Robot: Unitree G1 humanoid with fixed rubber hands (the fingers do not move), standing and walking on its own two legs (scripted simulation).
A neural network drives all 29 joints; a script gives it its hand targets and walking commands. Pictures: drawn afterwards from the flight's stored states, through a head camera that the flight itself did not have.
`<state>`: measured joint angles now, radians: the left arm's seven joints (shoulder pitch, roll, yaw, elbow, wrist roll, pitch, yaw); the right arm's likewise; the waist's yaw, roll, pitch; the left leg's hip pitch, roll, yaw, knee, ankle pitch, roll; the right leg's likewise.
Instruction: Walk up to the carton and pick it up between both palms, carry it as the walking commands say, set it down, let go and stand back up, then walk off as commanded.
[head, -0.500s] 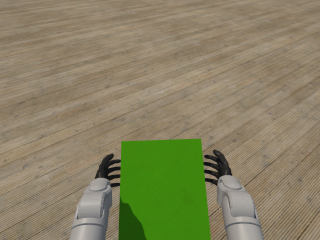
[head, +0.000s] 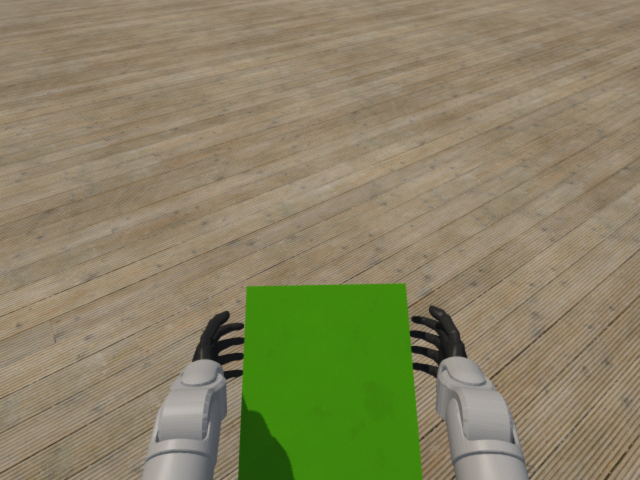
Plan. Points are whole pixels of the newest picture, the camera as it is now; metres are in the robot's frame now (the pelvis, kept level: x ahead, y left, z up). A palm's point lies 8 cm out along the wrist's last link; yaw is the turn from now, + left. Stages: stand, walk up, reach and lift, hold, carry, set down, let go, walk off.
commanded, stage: carry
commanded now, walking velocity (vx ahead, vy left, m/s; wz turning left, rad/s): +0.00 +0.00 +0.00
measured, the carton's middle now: (327, 378) +0.31 +0.00 -0.08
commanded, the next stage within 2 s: hold in 0.28 s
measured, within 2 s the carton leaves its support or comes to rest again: neither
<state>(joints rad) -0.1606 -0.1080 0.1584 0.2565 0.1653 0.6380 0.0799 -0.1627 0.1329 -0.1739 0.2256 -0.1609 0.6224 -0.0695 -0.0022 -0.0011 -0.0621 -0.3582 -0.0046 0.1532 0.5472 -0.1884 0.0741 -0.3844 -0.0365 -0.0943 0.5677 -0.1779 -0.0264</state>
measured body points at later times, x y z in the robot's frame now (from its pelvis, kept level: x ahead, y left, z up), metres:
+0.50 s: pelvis +0.00 +0.00 +0.00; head -0.03 +0.00 +0.44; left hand +0.30 +0.15 +0.03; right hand +0.32 -0.16 +0.04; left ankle +0.07 +0.08 -0.73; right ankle +0.08 -0.10 -0.73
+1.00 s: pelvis +0.04 +0.00 +0.01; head -0.02 -0.01 +0.46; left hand +0.31 +0.17 +0.03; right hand +0.34 -0.13 +0.04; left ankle +0.07 +0.08 -0.73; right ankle +0.08 -0.10 -0.73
